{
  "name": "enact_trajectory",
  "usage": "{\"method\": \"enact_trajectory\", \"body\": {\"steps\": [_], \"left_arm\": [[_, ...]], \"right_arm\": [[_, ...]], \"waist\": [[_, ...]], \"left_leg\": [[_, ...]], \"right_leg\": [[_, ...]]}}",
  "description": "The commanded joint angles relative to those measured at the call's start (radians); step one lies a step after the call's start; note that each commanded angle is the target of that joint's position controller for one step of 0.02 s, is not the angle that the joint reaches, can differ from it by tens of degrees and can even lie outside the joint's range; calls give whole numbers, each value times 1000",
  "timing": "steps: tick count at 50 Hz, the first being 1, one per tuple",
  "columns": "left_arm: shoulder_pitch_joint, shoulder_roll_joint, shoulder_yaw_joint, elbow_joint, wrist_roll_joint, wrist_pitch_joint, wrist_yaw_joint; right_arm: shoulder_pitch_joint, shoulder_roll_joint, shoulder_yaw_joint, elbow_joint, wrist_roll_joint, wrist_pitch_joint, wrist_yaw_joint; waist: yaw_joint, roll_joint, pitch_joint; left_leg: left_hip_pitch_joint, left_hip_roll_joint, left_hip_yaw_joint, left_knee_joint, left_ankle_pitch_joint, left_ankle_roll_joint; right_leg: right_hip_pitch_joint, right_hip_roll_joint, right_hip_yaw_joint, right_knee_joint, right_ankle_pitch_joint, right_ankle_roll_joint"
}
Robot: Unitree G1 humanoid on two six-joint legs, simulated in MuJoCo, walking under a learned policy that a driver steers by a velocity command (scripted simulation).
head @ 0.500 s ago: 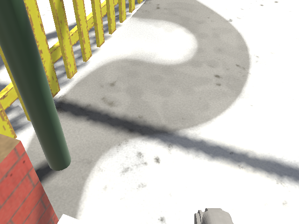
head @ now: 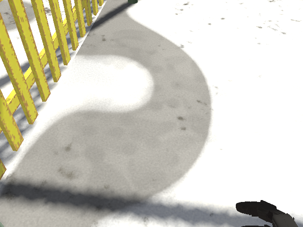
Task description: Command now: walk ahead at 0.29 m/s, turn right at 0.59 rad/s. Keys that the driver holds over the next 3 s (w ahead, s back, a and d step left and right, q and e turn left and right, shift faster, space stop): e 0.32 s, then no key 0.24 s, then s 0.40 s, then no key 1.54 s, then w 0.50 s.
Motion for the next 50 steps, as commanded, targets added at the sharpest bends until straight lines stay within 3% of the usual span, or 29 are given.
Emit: {"method": "enact_trajectory", "body": {"steps": [1, 2, 3, 4, 5, 6, 7, 10, 12, 15, 18, 21, 22, 23, 24, 26, 28, 32, 33, 35, 39, 42, 44, 45, 46, 47, 48, 49, 50], "left_arm": [[94, 4, 15, -104, 8, -29, -14], [99, -26, 5, -141, 3, -21, -8], [-22, 75, 40, -156, -10, 6, 1], [-83, 80, 43, -173, -7, 28, 17], [-95, 83, 42, -168, 2, 42, 29], [-111, 61, 39, -166, 35, 43, 28], [-145, 59, 38, -176, 54, 46, 22], [-141, 56, 46, -177, 12, 44, -26], [-218, 77, 48, -202, 7, 38, -43], [-212, 119, 49, -220, 7, 49, -23], [-224, 144, 61, -241, 8, 54, -2], [-223, 176, 90, -256, -5, 30, 1], [-201, 227, 111, -260, 0, 19, 10], [-239, 294, 115, -304, -27, 84, 44], [-172, 236, 93, -311, -22, 106, 54], [-190, 213, 82, -323, -16, 107, 50], [-304, 177, 69, -361, -19, 116, 58], [-356, 174, 66, -377, -8, 129, 69], [-297, 265, 105, -383, 16, 70, 30], [-326, 214, 98, -371, 24, 43, 11], [-318, 142, 69, -344, 5, 40, 37], [-308, 212, 89, -306, -8, 45, 50], [-334, 255, 99, -294, -4, 58, 46], [-340, 254, 97, -280, -5, 68, 45], [-310, 196, 77, -261, 3, 69, 47], [-267, 82, 48, -295, 6, 66, 59], [-338, 149, 64, -323, 17, 66, 81], [-417, 187, 78, -320, 15, 86, 77], [-386, 232, 104, -317, 10, 90, 92]], "right_arm": [[306, -260, -81, 14, 22, -40, -26], [415, -299, -96, 38, 15, -22, -21], [394, -283, -110, 63, -11, -17, -31], [271, -243, -108, 40, 0, -12, -45], [164, -143, -86, -7, 11, -10, -57], [126, -74, -66, -15, 13, -2, -50], [93, -59, -72, -33, 13, 1, -59], [49, -159, -121, -58, -14, -5, -72], [57, -218, -156, -64, -10, -2, -63], [78, -232, -182, -64, -17, -12, -48], [69, -210, -183, -75, -13, -8, -56], [46, -183, -166, -56, 5, 18, -47], [114, -122, -152, -48, 5, 26, -42], [171, -148, -148, -48, 34, 57, -56], [148, -121, -137, -55, 34, 72, -64], [98, -105, -129, -65, 54, 92, -61], [100, -127, -133, -54, 36, 111, -67], [146, -113, -123, -36, 33, 125, -90], [291, -120, -112, -13, -10, 77, -62], [253, -160, -121, -9, -12, 58, -58], [229, -127, -94, -35, -9, 82, -67], [285, -105, -81, -40, -3, 97, -42], [384, -125, -88, -9, 35, 94, -18], [415, -138, -96, -3, 59, 81, -7], [393, -173, -108, -13, 59, 64, -4], [356, -289, -134, -38, 31, 43, -15], [333, -277, -133, -62, -35, 24, -4], [364, -224, -127, -48, -60, 12, 0], [252, -205, -123, -71, -41, 1, 28]], "waist": [[-86, 158, -340], [-136, 429, -494], [-152, 247, -230], [-113, 136, -104], [-78, 85, -100], [-49, 60, -49], [-33, 64, -32], [-18, 50, -37], [-47, 74, -9], [-58, 81, 2], [-65, 92, 5], [-39, 35, 0], [-61, -77, -55], [-114, -200, 48], [-62, -190, -21], [-68, -101, -60], [-106, -99, -54], [-126, -141, -65], [-104, -200, -59], [-88, -116, -43], [-58, -110, -56], [-60, -121, -49], [-86, -124, -53], [-102, -133, -44], [-89, -101, -44], [-28, 138, -73], [-119, 189, 59], [-174, 116, 50], [-102, 112, 65]], "left_leg": [[857, 228, -197, -77, 843, 366], [1103, 464, -645, -241, 872, 623], [866, 423, -642, -347, 649, 498], [650, 377, -437, -358, 448, 398], [529, 333, -312, -394, 399, 346], [464, 296, -204, -441, 415, 318], [414, 263, -134, -476, 395, 301], [323, 153, 111, -533, 377, 251], [357, 171, 136, -558, 365, 265], [528, 309, 63, -559, 380, 304], [587, 320, 75, -537, 263, 269], [489, 221, 149, -413, 41, 162], [446, 122, 242, -274, -63, 81], [137, -31, 340, 58, -297, -25], [15, -30, 186, 237, -565, -40], [3, 10, 53, 323, -500, -13], [68, 35, 14, 284, -400, -10], [233, -16, 47, 137, -304, -18], [265, -50, 88, 313, -248, -51], [201, -38, 28, 413, -302, -76], [149, -3, -29, 340, -370, -92], [257, -25, 26, 38, -405, -71], [366, -84, 102, -210, -232, -22], [435, -112, 121, -352, -78, 30], [507, -87, 66, -384, 113, 120], [594, 163, -173, -369, 755, 382], [556, 393, -375, -479, 873, 552], [531, 353, -326, -499, 665, 476], [480, 247, -219, -478, 540, 363]], "right_leg": [[-232, -19, 57, 291, 598, 9], [-531, 88, -66, 637, -146, 76], [-668, -20, -82, 843, -91, 71], [-660, -90, -118, 877, 8, 74], [-569, -150, -116, 794, 69, 82], [-512, -185, -124, 711, 84, 85], [-448, -212, -153, 631, 48, 101], [-226, -199, -257, 381, 176, 100], [-190, -197, -279, 225, 247, 85], [-238, -244, -202, 57, 273, 43], [-189, -226, -209, -51, 297, -1], [46, -150, -258, -272, 559, -89], [181, -224, -175, -312, 861, -172], [268, -421, 147, -281, 1214, -232], [316, -508, 201, -295, 1279, -316], [276, -453, 114, -305, 1118, -274], [155, -424, 57, -339, 947, -227], [69, -374, -42, -295, 1119, -219], [-20, -414, -14, -389, 1035, -292], [-1, -446, 27, -385, 916, -288], [123, -465, 56, -341, 910, -246], [130, -424, 32, -318, 901, -202], [123, -408, 34, -304, 836, -196], [88, -393, 33, -298, 772, -171], [15, -335, -4, -249, 666, -98], [-160, -139, -240, -61, 310, 43], [-389, -42, -217, 83, -95, 148], [-354, -80, -73, 307, -94, 154], [-314, -47, -23, 459, -56, 152]]}}
Next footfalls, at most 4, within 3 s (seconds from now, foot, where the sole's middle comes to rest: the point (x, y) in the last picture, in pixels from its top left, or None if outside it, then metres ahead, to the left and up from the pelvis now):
0.42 right None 0.13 -0.12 -0.74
0.92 left None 0.07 0.17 -0.74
1.26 right None -0.08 -0.04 -0.74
2.82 left None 0.12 0.21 -0.74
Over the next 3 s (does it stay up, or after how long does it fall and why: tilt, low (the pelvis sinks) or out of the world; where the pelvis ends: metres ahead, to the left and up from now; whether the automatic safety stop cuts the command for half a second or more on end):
stays up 0.11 0.08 0.04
